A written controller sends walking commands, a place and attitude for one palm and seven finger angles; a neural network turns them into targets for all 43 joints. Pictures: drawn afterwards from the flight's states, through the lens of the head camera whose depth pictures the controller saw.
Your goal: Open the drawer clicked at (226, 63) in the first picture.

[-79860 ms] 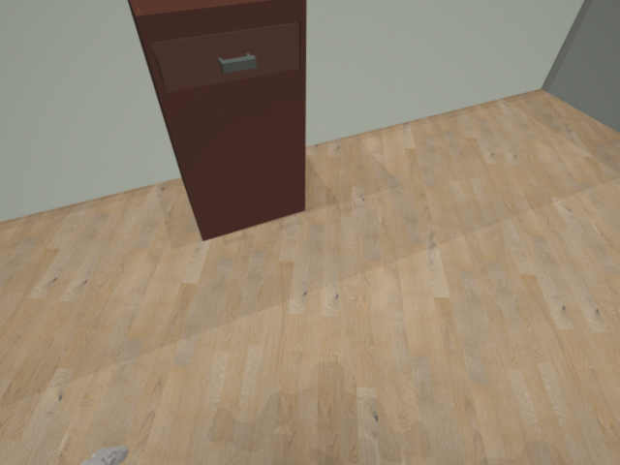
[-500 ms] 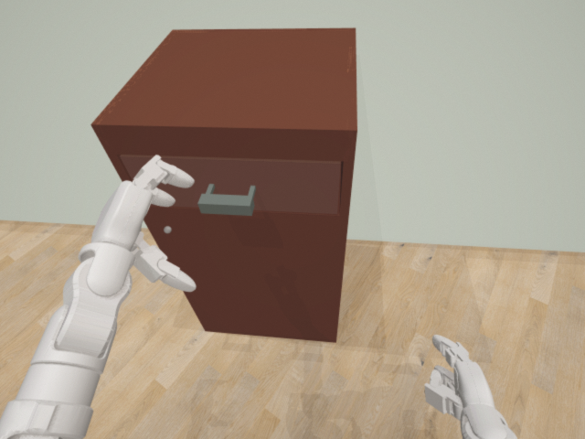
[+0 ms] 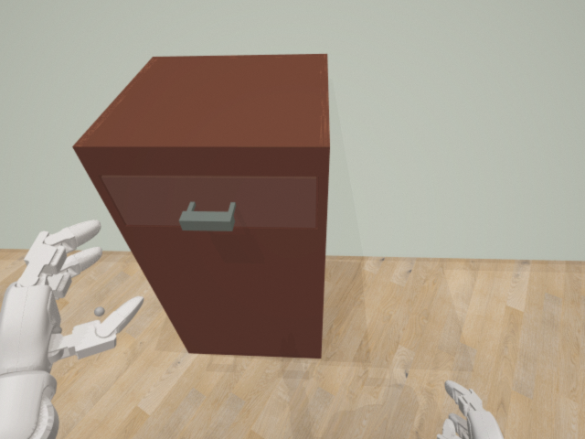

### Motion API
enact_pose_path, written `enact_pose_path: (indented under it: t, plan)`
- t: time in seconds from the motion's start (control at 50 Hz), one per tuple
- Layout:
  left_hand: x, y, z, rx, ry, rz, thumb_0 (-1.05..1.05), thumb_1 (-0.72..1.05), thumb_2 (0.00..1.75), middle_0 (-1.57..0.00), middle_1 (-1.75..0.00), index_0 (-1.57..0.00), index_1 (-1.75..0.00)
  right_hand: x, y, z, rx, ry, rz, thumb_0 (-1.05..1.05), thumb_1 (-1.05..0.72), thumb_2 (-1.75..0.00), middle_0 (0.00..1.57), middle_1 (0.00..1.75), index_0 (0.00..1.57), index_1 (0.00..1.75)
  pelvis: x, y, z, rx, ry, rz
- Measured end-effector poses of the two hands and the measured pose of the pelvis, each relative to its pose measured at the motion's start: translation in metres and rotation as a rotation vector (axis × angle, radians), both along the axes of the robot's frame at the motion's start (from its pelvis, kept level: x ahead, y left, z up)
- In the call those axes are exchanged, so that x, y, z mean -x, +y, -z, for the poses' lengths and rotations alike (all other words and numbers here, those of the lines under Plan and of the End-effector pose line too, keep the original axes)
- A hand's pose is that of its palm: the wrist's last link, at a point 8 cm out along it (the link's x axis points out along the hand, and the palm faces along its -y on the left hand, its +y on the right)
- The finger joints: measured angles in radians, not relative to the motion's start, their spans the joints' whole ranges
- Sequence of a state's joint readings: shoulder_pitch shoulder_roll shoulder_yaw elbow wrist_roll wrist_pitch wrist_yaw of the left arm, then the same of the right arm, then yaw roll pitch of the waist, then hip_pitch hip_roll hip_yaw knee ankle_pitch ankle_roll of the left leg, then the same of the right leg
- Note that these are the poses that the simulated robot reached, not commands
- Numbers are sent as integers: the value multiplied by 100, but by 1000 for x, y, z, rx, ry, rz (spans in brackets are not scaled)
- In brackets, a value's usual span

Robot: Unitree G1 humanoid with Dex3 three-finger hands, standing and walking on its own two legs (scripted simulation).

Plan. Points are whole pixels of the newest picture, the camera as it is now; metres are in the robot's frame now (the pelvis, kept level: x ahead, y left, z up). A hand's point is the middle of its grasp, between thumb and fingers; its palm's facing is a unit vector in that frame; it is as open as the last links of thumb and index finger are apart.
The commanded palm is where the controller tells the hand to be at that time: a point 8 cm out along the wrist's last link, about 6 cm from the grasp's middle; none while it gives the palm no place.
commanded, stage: draw the hand back to the body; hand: left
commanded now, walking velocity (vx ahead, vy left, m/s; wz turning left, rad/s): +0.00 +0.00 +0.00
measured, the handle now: (209, 213) +0.54 +0.23 -0.03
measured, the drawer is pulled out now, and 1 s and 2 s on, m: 0.00 0.00 0.00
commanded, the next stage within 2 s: step back with the hand held close in 0.40 s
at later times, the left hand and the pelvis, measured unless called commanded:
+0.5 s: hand (69, 352) +0.16 +0.24 +0.15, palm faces +0.43 -0.82 -0.37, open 7.5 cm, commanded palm +0.11 +0.28 +0.17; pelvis -0.02 -0.01 +0.00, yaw +1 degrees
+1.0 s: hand (38, 369) +0.14 +0.26 +0.15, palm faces +0.33 -0.81 -0.48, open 7.4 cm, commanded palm +0.08 +0.30 +0.17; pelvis -0.04 +0.02 -0.01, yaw +1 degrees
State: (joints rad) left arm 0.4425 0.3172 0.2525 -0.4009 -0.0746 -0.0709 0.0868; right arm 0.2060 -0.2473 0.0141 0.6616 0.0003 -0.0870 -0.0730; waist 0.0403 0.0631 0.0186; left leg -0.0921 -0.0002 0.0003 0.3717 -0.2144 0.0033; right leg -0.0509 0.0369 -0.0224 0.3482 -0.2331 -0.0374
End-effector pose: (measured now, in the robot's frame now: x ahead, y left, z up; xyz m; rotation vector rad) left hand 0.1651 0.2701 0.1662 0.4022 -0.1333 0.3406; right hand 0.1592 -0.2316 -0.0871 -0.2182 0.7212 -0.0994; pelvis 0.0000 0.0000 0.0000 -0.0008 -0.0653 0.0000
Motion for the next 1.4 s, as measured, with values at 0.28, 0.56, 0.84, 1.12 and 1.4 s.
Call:
enact_pose_path:
  t: [0.28, 0.56, 0.84, 1.12, 1.4]
  plan:
    - [57, 3, 1, -18, 10, -103, 1, 72, 83, -22, -41, -22, -41, -19, 14, -13, -23, -116, -64, 1, -90, -90, 20, 30, 20, 30, 16, -8, 1, 8, -28, -26]
    - [46, 5, -3, -39, -13, -82, 2, 88, 90, -21, -31, -21, -31, -5, 20, -6, -32, -74, -62, 1, -90, -90, 21, 30, 21, 30, 16, -6, 1, 11, -13, -29]
    - [42, 24, 15, -88, 102, -4, 2, 89, 90, -21, -30, -21, -31, 19, 4, -4, 67, 61, 52, 1, -90, -90, 21, 30, 20, 30, 22, 15, 9, 11, 90, -30]
    - [88, 33, 5, -104, -9, -9, 2, 89, 90, -21, -30, -21, -31, 28, 36, -20, 31, -68, -25, 1, -90, -90, 21, 30, 21, 30, 63, 21, 13, 31, 95, -31]
    - [122, 60, -1, -116, -77, -41, 2, 89, 90, -21, -30, -21, -31, 98, 45, -15, 95, 22, -13, 1, -90, -90, 21, 30, 21, 30, 97, 36, 9, 78, 117, -75]
